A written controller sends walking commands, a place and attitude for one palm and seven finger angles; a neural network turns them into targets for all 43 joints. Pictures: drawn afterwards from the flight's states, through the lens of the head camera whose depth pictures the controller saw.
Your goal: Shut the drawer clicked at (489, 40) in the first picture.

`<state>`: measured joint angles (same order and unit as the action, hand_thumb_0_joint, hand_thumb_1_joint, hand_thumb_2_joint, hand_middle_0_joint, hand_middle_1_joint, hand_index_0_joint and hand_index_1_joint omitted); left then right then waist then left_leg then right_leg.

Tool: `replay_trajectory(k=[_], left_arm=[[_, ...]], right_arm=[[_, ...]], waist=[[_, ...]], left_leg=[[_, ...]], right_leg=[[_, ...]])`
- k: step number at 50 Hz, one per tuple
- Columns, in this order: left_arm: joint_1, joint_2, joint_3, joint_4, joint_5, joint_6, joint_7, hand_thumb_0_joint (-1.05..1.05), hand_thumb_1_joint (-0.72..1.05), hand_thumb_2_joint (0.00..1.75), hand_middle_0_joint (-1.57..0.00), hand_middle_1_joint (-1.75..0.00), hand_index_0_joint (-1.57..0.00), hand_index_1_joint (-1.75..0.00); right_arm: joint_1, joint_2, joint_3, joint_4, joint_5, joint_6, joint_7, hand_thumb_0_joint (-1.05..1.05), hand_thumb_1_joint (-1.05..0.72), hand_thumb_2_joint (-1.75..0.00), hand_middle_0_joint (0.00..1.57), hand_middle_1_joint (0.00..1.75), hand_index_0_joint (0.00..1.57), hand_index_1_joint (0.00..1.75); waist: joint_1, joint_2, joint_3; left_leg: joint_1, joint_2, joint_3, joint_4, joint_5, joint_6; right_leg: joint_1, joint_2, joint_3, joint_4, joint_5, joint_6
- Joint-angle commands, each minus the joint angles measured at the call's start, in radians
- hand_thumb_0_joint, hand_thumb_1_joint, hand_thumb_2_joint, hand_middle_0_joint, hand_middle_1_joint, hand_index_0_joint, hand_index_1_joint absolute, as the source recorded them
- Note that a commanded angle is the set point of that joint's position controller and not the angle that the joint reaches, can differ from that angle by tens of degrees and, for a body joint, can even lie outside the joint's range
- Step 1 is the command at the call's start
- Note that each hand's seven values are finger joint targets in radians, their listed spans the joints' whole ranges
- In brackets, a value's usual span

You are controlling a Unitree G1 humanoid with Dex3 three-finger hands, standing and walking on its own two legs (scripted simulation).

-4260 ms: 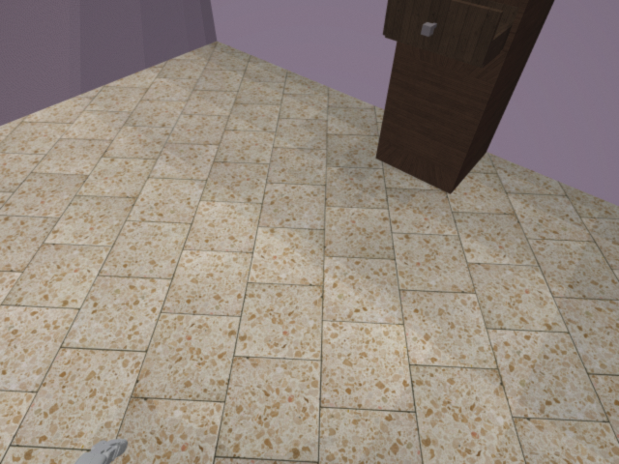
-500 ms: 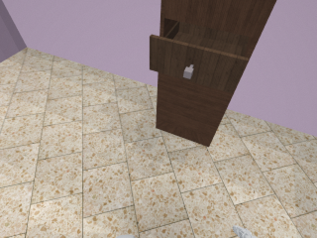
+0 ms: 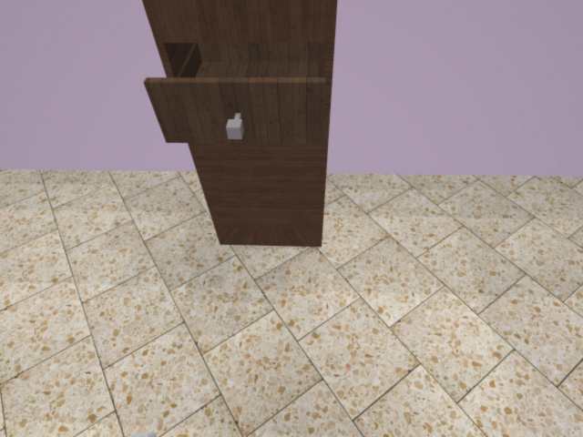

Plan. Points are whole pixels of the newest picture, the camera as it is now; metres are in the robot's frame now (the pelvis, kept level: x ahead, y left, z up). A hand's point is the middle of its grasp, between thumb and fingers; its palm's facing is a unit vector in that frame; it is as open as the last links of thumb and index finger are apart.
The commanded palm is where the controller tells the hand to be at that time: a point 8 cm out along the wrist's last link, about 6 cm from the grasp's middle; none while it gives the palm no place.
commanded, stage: take the last steps up to it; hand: left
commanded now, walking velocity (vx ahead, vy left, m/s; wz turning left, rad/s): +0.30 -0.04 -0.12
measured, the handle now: (236, 124) +0.73 +0.14 +0.01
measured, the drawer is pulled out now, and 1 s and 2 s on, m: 0.18 0.18 0.18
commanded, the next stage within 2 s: come to a stop and stand still in 1.00 s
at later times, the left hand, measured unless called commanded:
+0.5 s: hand out of the picture -0.01 +0.14 -0.16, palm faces +0.11 -0.98 -0.14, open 7.3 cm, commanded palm none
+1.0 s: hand (197, 314) +0.35 +0.19 -0.15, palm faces -0.06 -0.98 -0.19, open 7.4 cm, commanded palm none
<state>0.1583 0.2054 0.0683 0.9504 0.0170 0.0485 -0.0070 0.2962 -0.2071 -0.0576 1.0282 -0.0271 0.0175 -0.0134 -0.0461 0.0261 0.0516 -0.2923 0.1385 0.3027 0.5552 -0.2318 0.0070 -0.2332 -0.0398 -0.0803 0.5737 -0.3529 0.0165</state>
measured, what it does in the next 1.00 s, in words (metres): walks ahead: left foot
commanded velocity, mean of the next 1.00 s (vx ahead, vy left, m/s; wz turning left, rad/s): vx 0.27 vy -0.02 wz -0.04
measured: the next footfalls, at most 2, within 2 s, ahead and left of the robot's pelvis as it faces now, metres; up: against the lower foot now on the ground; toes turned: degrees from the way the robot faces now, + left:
left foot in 0.58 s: +0.20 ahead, +0.12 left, +0.00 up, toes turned +7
right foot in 1.08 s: +0.39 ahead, -0.12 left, +0.00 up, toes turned -11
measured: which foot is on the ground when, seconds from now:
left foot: down 0.00-0.00, up 0.02-0.56, down 0.58-1.00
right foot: down 0.00-0.58, up 0.60-1.00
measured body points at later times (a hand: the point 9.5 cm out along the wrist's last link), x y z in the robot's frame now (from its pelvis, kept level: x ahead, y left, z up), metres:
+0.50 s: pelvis +0.08 -0.01 +0.01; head +0.09 +0.00 +0.46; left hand -0.02 +0.20 -0.15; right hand +0.14 -0.24 -0.14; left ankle +0.13 +0.12 -0.70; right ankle -0.01 -0.10 -0.73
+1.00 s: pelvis +0.24 +0.02 +0.01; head +0.25 +0.02 +0.46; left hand +0.36 +0.25 -0.14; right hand +0.16 -0.19 -0.15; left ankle +0.16 +0.12 -0.73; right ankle +0.33 -0.12 -0.70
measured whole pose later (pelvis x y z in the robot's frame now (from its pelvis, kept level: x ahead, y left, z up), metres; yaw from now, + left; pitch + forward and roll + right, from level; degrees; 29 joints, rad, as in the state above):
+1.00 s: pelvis +0.24 +0.02 +0.01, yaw -3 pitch -1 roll +1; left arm 0.12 0.19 0.06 1.01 0.02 0.00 -0.01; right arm 0.40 -0.13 -0.03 1.13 -0.03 -0.06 -0.02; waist -0.04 -0.02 0.05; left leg 0.00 0.00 0.18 0.34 -0.32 0.02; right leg -0.51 -0.11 -0.08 0.76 -0.22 0.01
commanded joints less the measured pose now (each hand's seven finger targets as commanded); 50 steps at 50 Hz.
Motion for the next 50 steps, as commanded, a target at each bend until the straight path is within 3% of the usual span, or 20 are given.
replay_trajectory(k=[1,2,3,6,8,17,22,25,27,28,29,30,31,33,35,38,42,45,47,50], left_arm=[[0.213,0.227,0.031,0.006,0.004,-0.035,0.028,0.00,0.90,0.90,-0.20,-0.30,-0.20,-0.30],[0.179,0.207,0.028,0.002,0.004,-0.036,0.033,0.00,0.90,0.90,-0.20,-0.30,-0.20,-0.30],[0.144,0.181,0.030,0.002,0.004,-0.044,0.037,0.00,0.90,0.90,-0.20,-0.30,-0.20,-0.30],[0.103,0.093,0.001,0.012,-0.003,-0.077,0.030,0.00,0.90,0.90,-0.20,-0.30,-0.20,-0.30],[0.143,0.073,-0.001,0.029,-0.005,-0.095,0.025,0.00,0.90,0.90,-0.20,-0.30,-0.20,-0.30],[0.293,0.073,-0.007,0.117,0.004,-0.120,0.025,0.00,0.90,0.90,-0.20,-0.30,-0.20,-0.30],[0.342,0.072,-0.007,0.167,0.013,-0.121,0.029,0.00,0.90,0.90,-0.20,-0.30,-0.20,-0.30],[0.325,0.081,-0.005,0.178,0.012,-0.116,0.029,0.00,0.90,0.90,-0.20,-0.30,-0.20,-0.30],[0.307,0.065,-0.006,0.182,0.004,-0.113,0.024,0.00,0.90,0.90,-0.20,-0.30,-0.20,-0.30],[0.309,0.036,-0.009,0.174,-0.002,-0.114,0.020,0.00,0.90,0.90,-0.20,-0.30,-0.20,-0.30],[0.323,-0.019,-0.021,0.150,-0.011,-0.114,0.011,0.00,0.90,0.90,-0.20,-0.30,-0.20,-0.30],[0.274,0.007,-0.020,0.121,-0.002,-0.112,0.015,0.00,0.90,0.90,-0.20,-0.30,-0.20,-0.30],[0.232,0.013,-0.013,0.119,0.005,-0.107,0.015,0.00,0.90,0.90,-0.20,-0.30,-0.20,-0.30],[0.195,-0.004,-0.009,0.127,0.009,-0.098,0.003,0.00,0.90,0.90,-0.20,-0.30,-0.20,-0.30],[0.227,-0.036,-0.010,0.138,0.013,-0.085,-0.003,0.00,0.90,0.90,-0.20,-0.30,-0.20,-0.30],[0.233,-0.043,-0.004,0.129,0.013,-0.067,-0.001,0.00,0.90,0.90,-0.20,-0.30,-0.20,-0.30],[0.129,-0.020,-0.002,0.080,0.011,-0.057,-0.006,0.00,0.90,0.90,-0.20,-0.30,-0.20,-0.30],[0.022,-0.014,-0.007,0.040,0.009,-0.056,-0.008,0.00,0.90,0.90,-0.20,-0.30,-0.20,-0.30],[-0.043,-0.012,-0.011,0.015,0.007,-0.062,-0.008,0.00,0.90,0.90,-0.20,-0.30,-0.20,-0.30],[-0.061,-0.013,-0.012,0.004,0.007,-0.070,-0.007,0.00,0.90,0.90,-0.20,-0.30,-0.20,-0.30]], right_arm=[[-0.130,-0.070,-0.004,-0.129,0.006,0.002,0.008,0.00,-0.90,-0.90,0.20,0.30,0.20,0.30],[-0.122,-0.083,-0.014,-0.121,0.002,0.008,0.016,0.00,-0.90,-0.90,0.20,0.30,0.20,0.30],[-0.124,-0.073,-0.014,-0.102,-0.002,0.011,0.020,0.00,-0.90,-0.90,0.20,0.30,0.20,0.30],[-0.004,-0.058,-0.021,-0.029,-0.011,0.000,0.028,0.00,-0.90,-0.90,0.20,0.30,0.20,0.30],[0.029,-0.039,-0.019,-0.008,-0.010,-0.007,0.029,0.00,-0.90,-0.90,0.20,0.30,0.20,0.30],[-0.120,-0.040,-0.017,-0.046,-0.001,-0.027,0.030,0.00,-0.90,-0.90,0.20,0.30,0.20,0.30],[-0.200,-0.009,-0.006,-0.069,0.006,-0.043,0.035,0.00,-0.90,-0.90,0.20,0.30,0.20,0.30],[-0.167,-0.002,0.001,-0.060,0.010,-0.054,0.033,0.00,-0.90,-0.90,0.20,0.30,0.20,0.30],[-0.018,-0.024,-0.003,-0.006,0.006,-0.069,0.018,0.00,-0.90,-0.90,0.20,0.30,0.20,0.30],[0.126,-0.086,-0.017,0.032,0.000,-0.080,0.005,0.00,-0.90,-0.90,0.20,0.30,0.20,0.30],[0.226,-0.193,-0.040,0.055,-0.007,-0.085,-0.004,0.00,-0.90,-0.90,0.20,0.30,0.20,0.30],[0.252,-0.208,-0.037,0.055,0.004,-0.072,-0.009,0.00,-0.90,-0.90,0.20,0.30,0.20,0.30],[0.178,-0.166,-0.029,0.045,0.006,-0.069,-0.010,0.00,-0.90,-0.90,0.20,0.30,0.20,0.30],[0.059,-0.083,-0.005,0.011,0.008,-0.081,-0.014,0.00,-0.90,-0.90,0.20,0.30,0.20,0.30],[0.039,-0.044,0.009,0.014,0.011,-0.097,-0.016,0.00,-0.90,-0.90,0.20,0.30,0.20,0.30],[0.059,-0.022,0.007,0.022,0.012,-0.108,-0.020,0.00,-0.90,-0.90,0.20,0.30,0.20,0.30],[0.090,-0.040,0.007,0.035,0.012,-0.105,-0.018,0.00,-0.90,-0.90,0.20,0.30,0.20,0.30],[0.120,-0.055,0.002,0.050,0.004,-0.097,-0.016,0.00,-0.90,-0.90,0.20,0.30,0.20,0.30],[0.159,-0.057,0.000,0.065,-0.001,-0.090,-0.015,0.00,-0.90,-0.90,0.20,0.30,0.20,0.30],[0.169,-0.070,-0.004,0.076,-0.006,-0.080,-0.016,0.00,-0.90,-0.90,0.20,0.30,0.20,0.30]], waist=[[0.137,-0.304,-0.038],[0.113,-0.231,-0.002],[0.098,-0.299,0.062],[0.025,-0.145,0.088],[0.024,-0.124,0.058],[0.084,-0.126,0.073],[0.097,-0.133,0.093],[0.068,-0.128,0.078],[0.001,-0.068,0.014],[-0.054,0.051,-0.081],[-0.065,0.294,-0.163],[-0.074,0.221,-0.153],[-0.051,0.125,-0.079],[-0.006,0.031,0.027],[0.037,0.038,0.038],[0.059,0.049,0.019],[0.056,0.074,0.053],[0.030,0.081,0.082],[0.004,0.071,0.090],[0.004,0.087,0.068]], left_leg=[[-0.347,-0.010,-0.182,0.315,-0.378,-0.060],[-0.356,-0.003,-0.219,0.384,-0.305,-0.048],[-0.377,-0.005,-0.236,0.435,-0.242,-0.042],[-0.327,-0.003,-0.241,0.492,-0.050,-0.058],[-0.313,-0.009,-0.231,0.473,0.002,-0.070],[-0.386,0.001,-0.251,0.335,-0.030,-0.056],[-0.310,-0.025,-0.224,0.204,-0.084,-0.029],[-0.156,-0.057,-0.192,0.078,-0.067,-0.009],[0.140,-0.108,-0.150,-0.064,0.021,0.010],[0.363,-0.011,-0.267,-0.119,0.037,0.043],[0.523,0.263,-0.615,-0.209,0.074,0.142],[0.482,0.335,-0.716,-0.294,0.046,0.201],[0.358,0.301,-0.647,-0.325,-0.045,0.197],[0.192,0.245,-0.539,-0.361,-0.002,0.163],[0.139,0.181,-0.400,-0.366,0.181,0.132],[0.146,0.146,-0.306,-0.362,0.348,0.139],[0.185,0.136,-0.286,-0.370,0.379,0.150],[0.199,0.138,-0.271,-0.354,0.385,0.153],[0.222,0.145,-0.280,-0.330,0.415,0.154],[0.254,0.145,-0.263,-0.265,0.475,0.140]], right_leg=[[0.156,-0.365,0.482,-0.445,-0.140,-0.196],[0.098,-0.345,0.428,-0.469,-0.307,-0.207],[0.050,-0.297,0.417,-0.485,-0.322,-0.184],[0.033,-0.201,0.230,-0.435,-0.055,-0.147],[0.083,-0.175,0.174,-0.424,0.063,-0.138],[0.227,-0.248,0.267,-0.429,0.119,-0.211],[0.221,-0.259,0.257,-0.386,0.257,-0.209],[0.170,-0.232,0.207,-0.325,0.317,-0.181],[0.055,-0.150,0.124,-0.128,0.420,-0.134],[-0.058,-0.085,0.067,0.096,0.358,-0.096],[-0.290,0.031,-0.042,0.387,-0.087,-0.041],[-0.362,0.031,0.036,0.560,-0.228,-0.051],[-0.367,-0.020,0.069,0.626,-0.175,-0.059],[-0.373,-0.076,0.086,0.649,-0.028,-0.045],[-0.323,-0.085,0.073,0.603,0.051,-0.025],[-0.320,-0.084,0.060,0.548,0.107,-0.007],[-0.372,-0.092,0.045,0.421,0.161,0.005],[-0.350,-0.087,0.017,0.266,0.158,0.000],[-0.326,-0.068,-0.004,0.181,0.134,-0.010],[-0.243,-0.029,-0.038,0.075,0.103,-0.033]])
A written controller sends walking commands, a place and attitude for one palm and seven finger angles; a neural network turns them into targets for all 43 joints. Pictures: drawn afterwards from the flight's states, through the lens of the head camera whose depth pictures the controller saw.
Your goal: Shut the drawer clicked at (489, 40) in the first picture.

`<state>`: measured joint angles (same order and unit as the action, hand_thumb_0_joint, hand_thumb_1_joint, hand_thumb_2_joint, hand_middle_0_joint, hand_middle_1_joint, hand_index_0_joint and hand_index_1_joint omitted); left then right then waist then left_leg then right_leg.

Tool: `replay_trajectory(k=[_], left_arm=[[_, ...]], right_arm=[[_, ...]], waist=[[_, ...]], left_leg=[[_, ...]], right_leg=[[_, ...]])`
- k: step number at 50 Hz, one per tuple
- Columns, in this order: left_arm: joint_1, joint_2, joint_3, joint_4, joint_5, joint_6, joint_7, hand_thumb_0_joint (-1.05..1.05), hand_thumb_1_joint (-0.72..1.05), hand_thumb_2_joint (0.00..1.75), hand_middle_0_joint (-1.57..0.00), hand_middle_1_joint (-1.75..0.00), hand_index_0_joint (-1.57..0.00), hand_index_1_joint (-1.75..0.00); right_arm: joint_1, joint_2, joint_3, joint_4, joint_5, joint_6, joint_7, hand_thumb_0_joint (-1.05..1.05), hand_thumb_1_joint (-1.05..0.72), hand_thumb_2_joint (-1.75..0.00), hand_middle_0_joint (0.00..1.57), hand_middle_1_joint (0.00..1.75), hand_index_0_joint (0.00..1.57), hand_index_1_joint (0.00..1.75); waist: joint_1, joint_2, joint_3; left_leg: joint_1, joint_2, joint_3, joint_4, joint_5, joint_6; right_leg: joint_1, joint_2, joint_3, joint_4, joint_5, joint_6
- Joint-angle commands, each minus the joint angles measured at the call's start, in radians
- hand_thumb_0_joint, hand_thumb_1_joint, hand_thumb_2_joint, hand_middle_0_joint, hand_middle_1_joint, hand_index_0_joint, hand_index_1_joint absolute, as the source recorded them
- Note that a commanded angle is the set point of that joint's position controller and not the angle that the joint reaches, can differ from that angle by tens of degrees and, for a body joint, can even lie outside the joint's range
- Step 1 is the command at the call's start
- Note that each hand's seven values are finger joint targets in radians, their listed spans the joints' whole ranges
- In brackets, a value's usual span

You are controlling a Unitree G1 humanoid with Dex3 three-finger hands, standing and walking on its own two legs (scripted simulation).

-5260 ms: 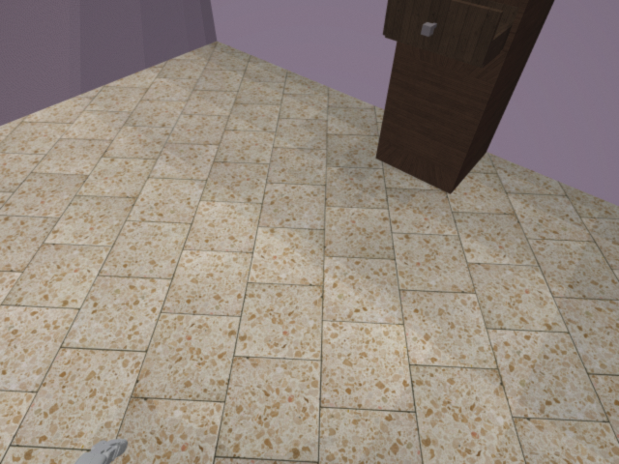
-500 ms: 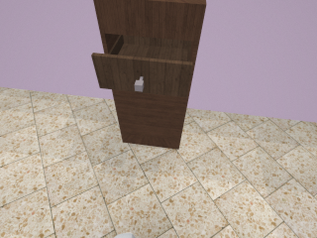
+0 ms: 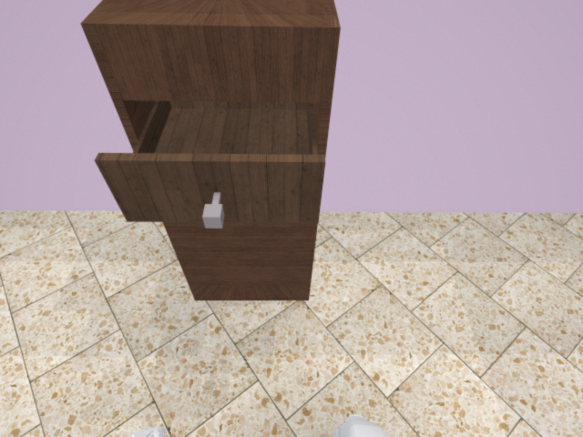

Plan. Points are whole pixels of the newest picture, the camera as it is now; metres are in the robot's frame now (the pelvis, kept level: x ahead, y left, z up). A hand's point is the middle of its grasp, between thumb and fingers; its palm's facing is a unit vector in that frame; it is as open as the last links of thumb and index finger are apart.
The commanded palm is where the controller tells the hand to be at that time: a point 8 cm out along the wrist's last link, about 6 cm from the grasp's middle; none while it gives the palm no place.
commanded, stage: come to a stop and stand still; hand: left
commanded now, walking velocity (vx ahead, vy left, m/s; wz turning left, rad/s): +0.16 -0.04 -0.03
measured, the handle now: (215, 209) +0.49 +0.15 +0.00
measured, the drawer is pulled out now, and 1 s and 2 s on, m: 0.18 0.18 0.18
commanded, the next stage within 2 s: look again from close up in 1.48 s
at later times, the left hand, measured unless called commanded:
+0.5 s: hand out of the picture +0.12 +0.18 -0.16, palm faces +0.08 -0.96 -0.26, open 7.3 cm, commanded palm none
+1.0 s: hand out of the picture -0.01 +0.21 -0.17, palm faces +0.04 -0.97 -0.22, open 7.4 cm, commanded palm none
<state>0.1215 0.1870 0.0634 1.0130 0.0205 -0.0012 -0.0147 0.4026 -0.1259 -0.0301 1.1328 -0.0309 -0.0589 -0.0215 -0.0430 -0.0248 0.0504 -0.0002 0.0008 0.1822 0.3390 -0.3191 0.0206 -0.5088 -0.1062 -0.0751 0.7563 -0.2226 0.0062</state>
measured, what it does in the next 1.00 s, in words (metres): steps on the spot: right foot, then left foot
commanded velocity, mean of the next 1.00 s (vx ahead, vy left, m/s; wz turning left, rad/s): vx -0.07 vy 0.05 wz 0.00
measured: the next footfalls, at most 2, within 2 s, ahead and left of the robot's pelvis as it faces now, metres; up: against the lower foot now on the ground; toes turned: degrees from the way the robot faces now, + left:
right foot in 0.08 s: +0.17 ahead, -0.12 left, +0.00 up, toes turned -8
left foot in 0.60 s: +0.06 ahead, +0.13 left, +0.00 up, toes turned +5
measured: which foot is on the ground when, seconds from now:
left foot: down 0.00-0.10, up 0.12-0.58, down 0.60-1.00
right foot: up 0.00-0.06, down 0.08-0.60, up 0.62-0.94, down 0.96-1.00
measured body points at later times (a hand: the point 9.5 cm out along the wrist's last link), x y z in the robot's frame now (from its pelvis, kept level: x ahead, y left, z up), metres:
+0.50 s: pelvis +0.05 -0.02 +0.00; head +0.09 -0.03 +0.45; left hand +0.12 +0.23 -0.14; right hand +0.14 -0.26 -0.16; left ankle +0.04 +0.12 -0.69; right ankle +0.13 -0.12 -0.74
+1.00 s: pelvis -0.01 +0.03 +0.00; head +0.01 +0.02 +0.45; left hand -0.01 +0.26 -0.16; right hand +0.04 -0.20 -0.16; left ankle +0.02 +0.12 -0.74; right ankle -0.05 -0.09 -0.74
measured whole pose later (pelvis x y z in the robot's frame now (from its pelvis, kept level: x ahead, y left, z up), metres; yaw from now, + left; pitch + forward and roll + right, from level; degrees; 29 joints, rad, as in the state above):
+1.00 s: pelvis -0.01 +0.03 +0.00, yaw +0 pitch -1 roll +1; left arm 0.27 0.16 0.02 1.13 0.01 0.03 0.04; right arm 0.20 -0.16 -0.03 1.09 0.00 0.00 -0.04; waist 0.00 -0.01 0.04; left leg -0.23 -0.03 0.11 0.43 -0.19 0.04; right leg -0.13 -0.03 -0.02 0.47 -0.32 0.00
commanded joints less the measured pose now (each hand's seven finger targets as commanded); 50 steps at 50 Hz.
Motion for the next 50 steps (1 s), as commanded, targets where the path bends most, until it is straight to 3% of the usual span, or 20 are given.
replay_trajectory(k=[1,3,4,5,6,9,12,20,25,28,29,30,31,32,33,37,43,47,49,50], left_arm=[[0.003,0.012,-0.005,-0.052,0.003,-0.025,0.002,0.00,0.90,0.90,-0.20,-0.30,-0.20,-0.30],[0.183,0.063,0.008,0.005,0.008,-0.043,0.010,0.00,0.90,0.90,-0.20,-0.30,-0.20,-0.30],[0.305,0.146,0.029,0.043,0.014,-0.059,0.020,0.00,0.90,0.90,-0.20,-0.30,-0.20,-0.30],[0.374,0.225,0.040,0.056,-0.001,-0.060,0.025,0.00,0.90,0.90,-0.20,-0.30,-0.20,-0.30],[0.329,0.202,0.028,0.041,-0.014,-0.055,0.033,0.00,0.90,0.90,-0.20,-0.30,-0.20,-0.30],[0.104,0.109,-0.006,-0.007,-0.009,-0.047,0.051,0.00,0.90,0.90,-0.20,-0.30,-0.20,-0.30],[0.056,0.107,-0.004,-0.024,-0.002,-0.030,0.061,0.00,0.90,0.90,-0.20,-0.30,-0.20,-0.30],[0.068,0.150,0.026,-0.053,0.005,0.003,0.067,0.00,0.90,0.90,-0.20,-0.30,-0.20,-0.30],[0.079,0.172,0.031,-0.058,0.017,0.014,0.062,0.00,0.90,0.90,-0.20,-0.30,-0.20,-0.30],[0.070,0.174,0.030,-0.050,0.007,0.023,0.056,0.00,0.90,0.90,-0.20,-0.30,-0.20,-0.30],[0.086,0.142,0.019,-0.051,-0.001,0.028,0.052,0.00,0.90,0.90,-0.20,-0.30,-0.20,-0.30],[0.106,0.086,0.009,-0.059,-0.009,0.033,0.046,0.00,0.90,0.90,-0.20,-0.30,-0.20,-0.30],[0.076,0.071,0.002,-0.068,-0.008,0.040,0.046,0.00,0.90,0.90,-0.20,-0.30,-0.20,-0.30],[0.081,0.080,0.005,-0.069,-0.003,0.045,0.046,0.00,0.90,0.90,-0.20,-0.30,-0.20,-0.30],[0.089,0.079,0.008,-0.042,0.004,0.055,0.048,0.00,0.90,0.90,-0.20,-0.30,-0.20,-0.30],[0.187,0.081,0.004,0.021,0.002,0.041,0.042,0.00,0.90,0.90,-0.20,-0.30,-0.20,-0.30],[0.141,0.044,-0.028,0.027,-0.006,0.029,0.050,0.00,0.90,0.90,-0.20,-0.30,-0.20,-0.30],[0.238,0.051,-0.035,0.086,-0.007,0.012,0.058,0.00,0.90,0.90,-0.20,-0.30,-0.20,-0.30],[0.226,0.073,-0.039,0.096,-0.007,0.001,0.062,0.00,0.90,0.90,-0.20,-0.30,-0.20,-0.30],[0.211,0.076,-0.043,0.096,-0.011,0.000,0.061,0.00,0.90,0.90,-0.20,-0.30,-0.20,-0.30]], right_arm=[[0.060,-0.153,-0.031,-0.025,0.000,-0.001,-0.009,0.00,-0.90,-0.90,0.20,0.30,0.20,0.30],[0.048,-0.142,-0.026,-0.019,0.013,-0.002,-0.004,0.00,-0.90,-0.90,0.20,0.30,0.20,0.30],[0.062,-0.106,-0.021,-0.032,0.023,-0.005,0.004,0.00,-0.90,-0.90,0.20,0.30,0.20,0.30],[0.097,-0.076,-0.013,-0.053,0.030,-0.001,0.000,0.00,-0.90,-0.90,0.20,0.30,0.20,0.30],[0.057,-0.100,-0.016,-0.052,0.029,0.009,-0.011,0.00,-0.90,-0.90,0.20,0.30,0.20,0.30],[0.032,-0.050,-0.007,-0.023,0.031,0.050,-0.015,0.00,-0.90,-0.90,0.20,0.30,0.20,0.30],[0.047,-0.037,-0.016,-0.017,0.036,0.095,-0.011,0.00,-0.90,-0.90,0.20,0.30,0.20,0.30],[-0.101,-0.106,-0.045,-0.111,0.017,0.125,0.003,0.00,-0.90,-0.90,0.20,0.30,0.20,0.30],[-0.155,-0.100,-0.037,-0.151,0.023,0.101,0.008,0.00,-0.90,-0.90,0.20,0.30,0.20,0.30],[-0.085,-0.107,-0.033,-0.130,0.023,0.083,0.008,0.00,-0.90,-0.90,0.20,0.30,0.20,0.30],[-0.079,-0.142,-0.035,-0.127,0.022,0.074,0.006,0.00,-0.90,-0.90,0.20,0.30,0.20,0.30],[-0.104,-0.214,-0.047,-0.149,0.010,0.068,0.005,0.00,-0.90,-0.90,0.20,0.30,0.20,0.30],[-0.181,-0.255,-0.046,-0.185,0.004,0.076,0.002,0.00,-0.90,-0.90,0.20,0.30,0.20,0.30],[-0.239,-0.244,-0.036,-0.203,0.000,0.076,-0.005,0.00,-0.90,-0.90,0.20,0.30,0.20,0.30],[-0.269,-0.216,-0.030,-0.194,0.001,0.068,-0.013,0.00,-0.90,-0.90,0.20,0.30,0.20,0.30],[-0.253,-0.171,-0.013,-0.171,0.018,0.058,-0.023,0.00,-0.90,-0.90,0.20,0.30,0.20,0.30],[-0.140,-0.175,-0.021,-0.105,0.016,0.053,-0.024,0.00,-0.90,-0.90,0.20,0.30,0.20,0.30],[-0.138,-0.156,-0.018,-0.073,0.031,0.048,-0.017,0.00,-0.90,-0.90,0.20,0.30,0.20,0.30],[-0.151,-0.115,-0.007,-0.072,0.037,0.048,-0.012,0.00,-0.90,-0.90,0.20,0.30,0.20,0.30],[-0.144,-0.108,-0.005,-0.063,0.036,0.048,-0.008,0.00,-0.90,-0.90,0.20,0.30,0.20,0.30]], waist=[[0.017,0.132,0.054],[0.103,0.050,-0.052],[0.144,-0.113,-0.167],[0.131,-0.257,-0.265],[0.129,-0.123,-0.227],[0.044,-0.028,-0.080],[0.015,-0.033,-0.065],[0.051,-0.129,-0.099],[0.068,-0.178,-0.124],[0.026,-0.138,-0.139],[0.026,-0.033,-0.136],[0.033,0.217,-0.097],[0.038,0.304,-0.024],[0.063,0.213,0.019],[0.069,0.266,0.019],[0.087,0.143,-0.034],[0.026,0.151,-0.074],[0.059,0.075,-0.096],[0.039,-0.010,-0.053],[0.030,0.010,-0.036]], left_leg=[[-0.052,0.277,-0.131,0.000,0.603,0.114],[-0.150,0.217,-0.087,0.228,0.598,0.059],[-0.351,0.137,-0.019,0.468,0.336,0.011],[-0.477,0.021,-0.030,0.748,-0.281,-0.028],[-0.469,0.052,-0.145,0.828,-0.304,-0.021],[-0.357,0.108,-0.186,0.759,-0.184,-0.047],[-0.311,0.081,-0.162,0.659,-0.132,-0.061],[-0.420,0.046,-0.186,0.690,-0.110,-0.090],[-0.327,0.034,-0.150,0.431,-0.121,-0.069],[-0.125,0.018,-0.113,0.109,0.088,-0.060],[-0.055,0.072,-0.156,0.028,0.115,-0.046],[-0.108,0.260,-0.393,-0.080,0.136,0.017],[-0.299,0.363,-0.480,-0.158,0.163,0.098],[-0.401,0.371,-0.439,-0.170,0.162,0.134],[-0.392,0.301,-0.382,-0.174,0.208,0.107],[-0.183,0.213,-0.247,-0.084,0.382,0.104],[-0.020,0.253,-0.322,-0.050,0.535,0.149],[-0.114,0.184,-0.294,0.015,0.434,0.075],[-0.162,0.109,-0.220,0.025,0.277,0.008],[-0.148,0.094,-0.222,0.003,0.222,-0.002]], right_leg=[[0.103,0.054,-0.052,-0.152,-0.016,-0.032],[0.415,0.064,-0.042,-0.275,0.118,-0.049],[0.663,-0.128,0.174,-0.280,0.273,-0.117],[0.766,-0.347,0.432,-0.361,0.545,-0.231],[0.660,-0.342,0.371,-0.378,0.684,-0.263],[0.333,-0.266,0.198,-0.405,0.774,-0.205],[0.236,-0.223,0.091,-0.420,0.676,-0.182],[0.310,-0.242,0.128,-0.419,0.571,-0.203],[0.327,-0.211,0.158,-0.416,0.359,-0.194],[0.246,-0.158,0.134,-0.351,0.171,-0.113],[0.176,-0.102,0.097,-0.286,0.046,-0.066],[0.075,0.008,0.017,-0.163,-0.150,-0.007],[0.094,0.054,0.022,-0.024,-0.278,0.010],[0.145,0.040,0.075,0.068,-0.272,0.004],[0.148,0.053,0.114,0.119,-0.243,0.009],[0.085,0.076,0.108,0.220,-0.156,0.017],[0.166,0.050,0.069,-0.100,-0.248,0.034],[0.384,0.038,0.081,-0.428,0.044,0.016],[0.372,-0.049,0.160,-0.441,0.162,-0.026],[0.336,-0.063,0.154,-0.440,0.126,-0.036]])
